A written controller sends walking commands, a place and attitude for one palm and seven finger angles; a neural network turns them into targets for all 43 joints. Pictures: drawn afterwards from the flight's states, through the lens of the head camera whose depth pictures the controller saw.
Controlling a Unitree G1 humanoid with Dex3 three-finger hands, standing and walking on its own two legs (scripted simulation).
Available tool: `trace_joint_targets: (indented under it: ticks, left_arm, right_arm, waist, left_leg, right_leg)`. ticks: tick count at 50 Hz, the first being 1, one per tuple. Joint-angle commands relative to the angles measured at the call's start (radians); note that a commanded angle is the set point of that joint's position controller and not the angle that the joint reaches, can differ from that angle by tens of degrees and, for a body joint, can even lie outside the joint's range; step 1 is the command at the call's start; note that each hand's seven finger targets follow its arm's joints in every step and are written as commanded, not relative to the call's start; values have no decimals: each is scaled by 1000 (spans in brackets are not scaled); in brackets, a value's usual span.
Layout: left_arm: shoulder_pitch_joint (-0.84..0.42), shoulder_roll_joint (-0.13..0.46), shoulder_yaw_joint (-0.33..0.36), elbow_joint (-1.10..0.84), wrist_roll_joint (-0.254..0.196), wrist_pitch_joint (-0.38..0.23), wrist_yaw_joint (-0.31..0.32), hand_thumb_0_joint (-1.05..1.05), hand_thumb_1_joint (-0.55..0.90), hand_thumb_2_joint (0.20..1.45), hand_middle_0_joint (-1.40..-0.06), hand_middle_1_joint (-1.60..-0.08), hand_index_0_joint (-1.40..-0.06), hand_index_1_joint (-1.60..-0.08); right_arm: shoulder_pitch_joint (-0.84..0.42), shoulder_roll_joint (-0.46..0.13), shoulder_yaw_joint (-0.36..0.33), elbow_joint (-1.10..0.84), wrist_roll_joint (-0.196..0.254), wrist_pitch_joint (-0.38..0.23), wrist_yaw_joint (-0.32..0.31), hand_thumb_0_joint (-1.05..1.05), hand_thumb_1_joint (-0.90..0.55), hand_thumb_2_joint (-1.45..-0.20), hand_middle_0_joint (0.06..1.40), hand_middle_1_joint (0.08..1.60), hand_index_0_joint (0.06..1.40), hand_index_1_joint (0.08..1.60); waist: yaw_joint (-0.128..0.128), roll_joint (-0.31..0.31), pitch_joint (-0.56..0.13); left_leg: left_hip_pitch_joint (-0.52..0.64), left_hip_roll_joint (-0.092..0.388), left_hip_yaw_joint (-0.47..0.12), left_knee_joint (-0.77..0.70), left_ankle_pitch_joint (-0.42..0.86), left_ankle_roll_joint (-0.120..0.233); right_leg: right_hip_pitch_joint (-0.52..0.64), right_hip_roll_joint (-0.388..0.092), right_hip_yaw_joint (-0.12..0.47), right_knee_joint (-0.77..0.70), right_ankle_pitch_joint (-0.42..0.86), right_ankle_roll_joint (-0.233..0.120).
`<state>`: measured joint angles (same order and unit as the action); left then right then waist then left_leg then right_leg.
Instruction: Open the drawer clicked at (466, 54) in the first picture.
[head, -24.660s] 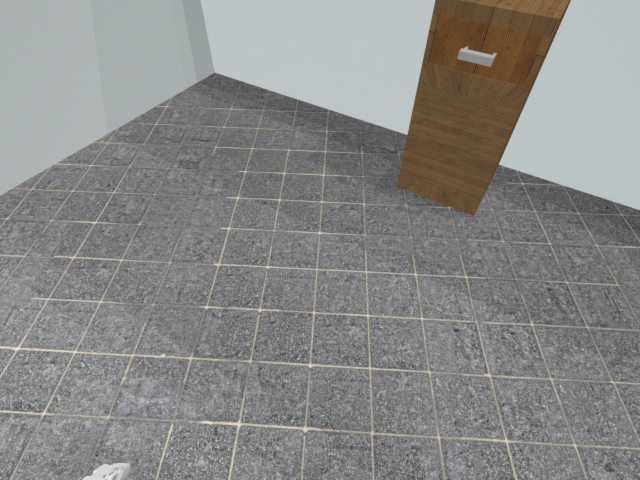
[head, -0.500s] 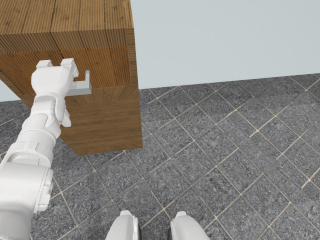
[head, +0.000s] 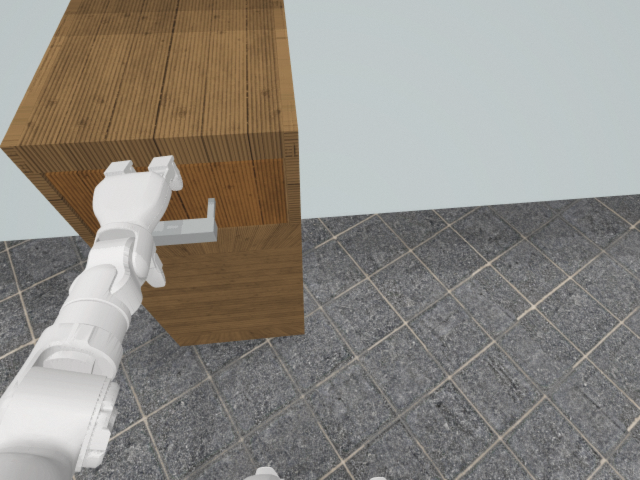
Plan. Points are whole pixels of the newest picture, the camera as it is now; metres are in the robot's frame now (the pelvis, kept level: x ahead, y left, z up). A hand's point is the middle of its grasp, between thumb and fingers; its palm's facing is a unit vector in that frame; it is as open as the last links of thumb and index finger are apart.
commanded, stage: lift the fingers back up to retry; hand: left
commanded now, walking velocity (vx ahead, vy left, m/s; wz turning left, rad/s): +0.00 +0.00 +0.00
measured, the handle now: (179, 219) +0.50 +0.21 -0.04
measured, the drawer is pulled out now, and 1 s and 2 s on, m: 0.00 0.00 0.00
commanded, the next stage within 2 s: re-aim the fingers above the handle in 0.16 s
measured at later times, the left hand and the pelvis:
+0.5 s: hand (154, 225) +0.45 +0.22 +0.02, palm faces -0.08 -0.04 -1.00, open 13.8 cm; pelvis +0.00 -0.02 +0.00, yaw +1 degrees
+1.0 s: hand (153, 226) +0.45 +0.23 +0.02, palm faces -0.08 -0.05 -1.00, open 13.8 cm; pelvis +0.00 -0.01 +0.00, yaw +0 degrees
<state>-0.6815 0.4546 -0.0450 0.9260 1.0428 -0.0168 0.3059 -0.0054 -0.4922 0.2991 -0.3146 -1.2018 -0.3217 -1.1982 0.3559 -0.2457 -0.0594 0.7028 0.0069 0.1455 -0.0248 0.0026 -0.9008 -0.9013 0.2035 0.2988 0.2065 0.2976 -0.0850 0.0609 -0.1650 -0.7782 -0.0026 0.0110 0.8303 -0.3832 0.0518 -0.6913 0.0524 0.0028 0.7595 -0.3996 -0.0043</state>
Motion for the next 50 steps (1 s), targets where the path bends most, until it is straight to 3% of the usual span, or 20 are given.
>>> trace_joint_targets:
  ticks: [1, 3, 7, 10, 13, 16, 18, 22, 25, 27, 30, 31, 33, 39, 41, 43, 44, 47, 49, 50]
  left_arm:
    - [-351, 186, 47, -173, -3, 6, 24, 0, -500, 300, -300, -1200, -300, -1200]
    - [-334, 184, 51, -196, -3, -7, 16, 0, -500, 300, -300, -1200, -300, -1200]
    - [-348, 180, 46, -195, 5, -16, 18, 0, -500, 300, -300, -1200, -300, -1200]
    - [-442, 172, 32, -249, 18, -30, 41, 0, -500, 300, -300, -1200, -300, -1200]
    - [-453, 207, 62, -242, 25, -29, 61, 0, -500, 300, -300, -1200, -300, -1200]
    - [-433, 226, 80, -182, 23, -4, 75, 0, -500, 300, -300, -1200, -300, -1200]
    - [-430, 254, 95, -172, 25, 7, 70, 0, -500, 300, -300, -1200, -300, -1200]
    - [-421, 201, 46, -146, 10, 14, 32, 0, -500, 300, -300, -1200, -300, -1200]
    - [-409, 230, 61, -173, 7, -13, 10, 0, -500, 300, -300, -1200, -300, -1200]
    - [-391, 248, 80, -149, -2, -29, -1, 0, -500, 300, -300, -1200, -300, -1200]
    - [-381, 298, 115, -176, 17, -55, 12, 0, -500, 300, -300, -1200, -300, -1200]
    - [-375, 272, 96, -155, 15, -54, 18, 0, -500, 300, -300, -1200, -300, -1200]
    - [-401, 318, 131, -174, 19, -63, 32, 0, -500, 300, -300, -1200, -300, -1200]
    - [-376, 286, 109, -142, 9, -43, 42, 0, -500, 300, -300, -1200, -300, -1200]
    - [-377, 311, 125, -136, 10, -40, 38, 0, -500, 300, -300, -1200, -300, -1200]
    - [-424, 277, 90, -178, 12, -52, 32, 0, -500, 300, -300, -1200, -300, -1200]
    - [-405, 251, 78, -160, 8, -52, 29, 0, -500, 300, -300, -1200, -300, -1200]
    - [-410, 274, 101, -173, 4, -60, 26, 0, -500, 300, -300, -1200, -300, -1200]
    - [-409, 231, 70, -161, 9, -59, 33, 0, -500, 300, -300, -1200, -300, -1200]
    - [-402, 259, 93, -155, 15, -55, 39, 0, -500, 300, -300, -1200, -300, -1200]
  right_arm:
    - [90, -157, -56, -77, -5, -7, -9, 0, -900, -900, 200, 300, 200, 300]
    - [84, -155, -57, -85, -6, -1, -6, 0, -900, -900, 200, 300, 200, 300]
    - [68, -155, -54, -98, -6, 5, -6, 0, -900, -900, 200, 300, 200, 300]
    - [66, -151, -60, -99, -9, 0, -6, 0, -900, -900, 200, 300, 200, 300]
    - [67, -148, -59, -97, -12, -1, -11, 0, -900, -900, 200, 300, 200, 300]
    - [66, -151, -56, -90, -15, -3, -15, 0, -900, -900, 200, 300, 200, 300]
    - [65, -151, -52, -94, -10, -2, -18, 0, -900, -900, 200, 300, 200, 300]
    - [69, -149, -52, -95, -5, -3, -21, 0, -900, -900, 200, 300, 200, 300]
    - [74, -150, -52, -95, -3, -4, -26, 0, -900, -900, 200, 300, 200, 300]
    - [79, -154, -51, -92, -5, -4, -29, 0, -900, -900, 200, 300, 200, 300]
    - [77, -153, -51, -95, -4, -2, -32, 0, -900, -900, 200, 300, 200, 300]
    - [80, -152, -52, -93, -5, -4, -31, 0, -900, -900, 200, 300, 200, 300]
    - [84, -156, -53, -89, -4, -6, -31, 0, -900, -900, 200, 300, 200, 300]
    - [97, -159, -60, -80, -5, -11, -27, 0, -900, -900, 200, 300, 200, 300]
    - [100, -164, -59, -74, -3, -11, -28, 0, -900, -900, 200, 300, 200, 300]
    - [100, -158, -59, -75, -2, -12, -28, 0, -900, -900, 200, 300, 200, 300]
    - [102, -158, -62, -70, -4, -15, -26, 0, -900, -900, 200, 300, 200, 300]
    - [97, -161, -62, -70, -6, -14, -27, 0, -900, -900, 200, 300, 200, 300]
    - [98, -156, -62, -70, -6, -15, -24, 0, -900, -900, 200, 300, 200, 300]
    - [95, -158, -60, -71, -2, -14, -22, 0, -900, -900, 200, 300, 200, 300]
  waist:
    - [-6, 14, -335]
    - [4, 12, -373]
    - [-2, -13, -314]
    - [-16, 16, -364]
    - [-8, 45, -401]
    - [-12, 0, -382]
    - [-3, -19, -415]
    - [-23, -20, -370]
    - [-12, 1, -395]
    - [-16, -32, -356]
    - [4, -7, -386]
    - [-4, 6, -352]
    - [0, 2, -388]
    - [-6, 12, -402]
    - [-6, -13, -398]
    - [-17, 28, -421]
    - [-20, 31, -388]
    - [-16, 12, -384]
    - [-22, 28, -364]
    - [-12, 12, -366]
  left_leg:
    - [424, 10, -31, -75, 529, -10]
    - [445, 9, -28, -74, 572, -10]
    - [398, 3, -26, -79, 510, -8]
    - [439, 2, -31, -67, 500, -9]
    - [437, -4, -30, -55, 514, -12]
    - [381, -12, -15, -49, 468, -5]
    - [359, -17, -8, -52, 470, -2]
    - [347, -18, -1, -55, 449, 2]
    - [351, -21, 4, -57, 447, 5]
    - [313, -23, 6, -57, 431, 7]
    - [295, -26, 9, -55, 423, 5]
    - [288, -25, 9, -57, 405, 3]
    - [286, -23, 8, -54, 414, 5]
    - [307, -21, 9, -47, 429, 2]
    - [299, -20, 8, -50, 420, 4]
    - [337, -19, 2, -52, 450, 2]
    - [348, -14, 0, -51, 447, 1]
    - [351, -12, -5, -53, 446, 1]
    - [361, -11, -9, -55, 440, -1]
    - [351, -11, -10, -59, 428, -1]
  right_leg:
    - [79, 30, -48, -83, 363, -36]
    - [104, 26, -40, -81, 402, -34]
    - [103, 22, -38, -80, 379, -38]
    - [67, 22, -35, -71, 359, -36]
    - [77, 22, -30, -56, 376, -37]
    - [110, 20, -25, -60, 394, -35]
    - [155, 17, -15, -59, 437, -29]
    - [159, 15, -12, -76, 445, -29]
    - [176, 13, 0, -81, 462, -25]
    - [190, 9, 1, -83, 474, -26]
    - [192, 10, 7, -69, 472, -25]
    - [169, 11, 0, -71, 439, -29]
    - [182, 11, 6, -65, 453, -25]
    - [168, 16, -1, -62, 449, -27]
    - [175, 16, 0, -66, 444, -25]
    - [156, 17, -1, -68, 453, -25]
    - [131, 20, -10, -69, 425, -29]
    - [129, 20, -10, -72, 412, -31]
    - [96, 23, -17, -71, 385, -32]
    - [96, 24, -18, -73, 372, -31]
